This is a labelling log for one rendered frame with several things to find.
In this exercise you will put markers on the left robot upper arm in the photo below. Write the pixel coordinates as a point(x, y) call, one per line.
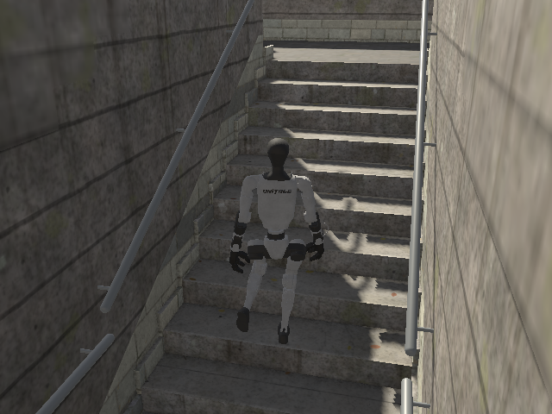
point(248, 184)

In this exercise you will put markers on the robot left hand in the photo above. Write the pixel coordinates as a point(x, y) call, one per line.
point(234, 260)

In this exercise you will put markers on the robot right hand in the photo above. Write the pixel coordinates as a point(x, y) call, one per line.
point(312, 248)

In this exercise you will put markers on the robot left foot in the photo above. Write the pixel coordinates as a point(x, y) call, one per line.
point(243, 319)

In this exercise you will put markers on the right robot upper arm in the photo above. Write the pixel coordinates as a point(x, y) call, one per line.
point(304, 185)

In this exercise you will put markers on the right robot forearm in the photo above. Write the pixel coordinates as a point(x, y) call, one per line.
point(316, 231)

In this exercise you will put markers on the robot left shin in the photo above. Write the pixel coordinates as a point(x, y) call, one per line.
point(253, 287)

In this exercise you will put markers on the left robot forearm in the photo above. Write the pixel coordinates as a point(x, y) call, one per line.
point(238, 234)

